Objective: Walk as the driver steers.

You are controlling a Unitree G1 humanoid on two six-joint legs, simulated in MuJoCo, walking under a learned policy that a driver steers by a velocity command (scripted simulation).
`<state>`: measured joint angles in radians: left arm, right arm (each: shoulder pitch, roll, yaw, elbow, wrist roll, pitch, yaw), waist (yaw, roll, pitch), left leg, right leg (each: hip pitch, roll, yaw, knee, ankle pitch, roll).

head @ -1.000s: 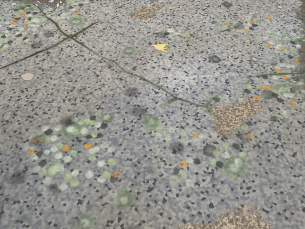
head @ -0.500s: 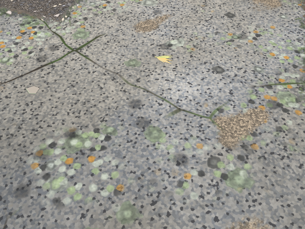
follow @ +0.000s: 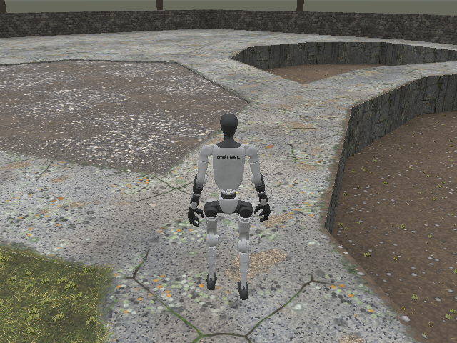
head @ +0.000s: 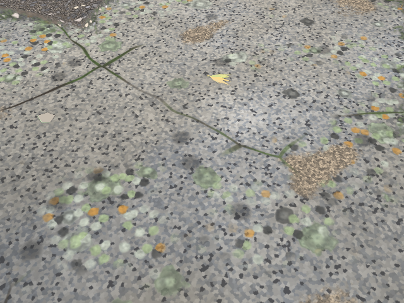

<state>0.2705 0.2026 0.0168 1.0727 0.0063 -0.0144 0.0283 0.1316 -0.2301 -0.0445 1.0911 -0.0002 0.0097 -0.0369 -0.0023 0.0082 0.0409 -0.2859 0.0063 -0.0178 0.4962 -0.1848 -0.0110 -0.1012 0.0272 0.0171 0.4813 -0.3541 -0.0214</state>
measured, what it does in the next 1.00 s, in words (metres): shifts its weight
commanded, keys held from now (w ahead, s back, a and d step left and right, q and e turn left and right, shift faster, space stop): no key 0.76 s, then w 0.24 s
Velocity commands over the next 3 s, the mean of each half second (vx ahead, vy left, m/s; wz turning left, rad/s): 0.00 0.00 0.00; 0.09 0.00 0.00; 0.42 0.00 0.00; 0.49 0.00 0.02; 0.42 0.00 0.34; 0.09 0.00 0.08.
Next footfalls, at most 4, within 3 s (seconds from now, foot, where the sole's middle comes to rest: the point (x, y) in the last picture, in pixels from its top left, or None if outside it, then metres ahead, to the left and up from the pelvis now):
1.54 right None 0.49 -0.09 -0.77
2.10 left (172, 226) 0.79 0.15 -0.77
2.56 right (207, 167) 1.08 0.01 -0.77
2.86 left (153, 194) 0.94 0.23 -0.77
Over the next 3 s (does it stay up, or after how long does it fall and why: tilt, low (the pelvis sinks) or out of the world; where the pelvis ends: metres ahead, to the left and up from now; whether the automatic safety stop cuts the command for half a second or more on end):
stays up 0.94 0.10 0.00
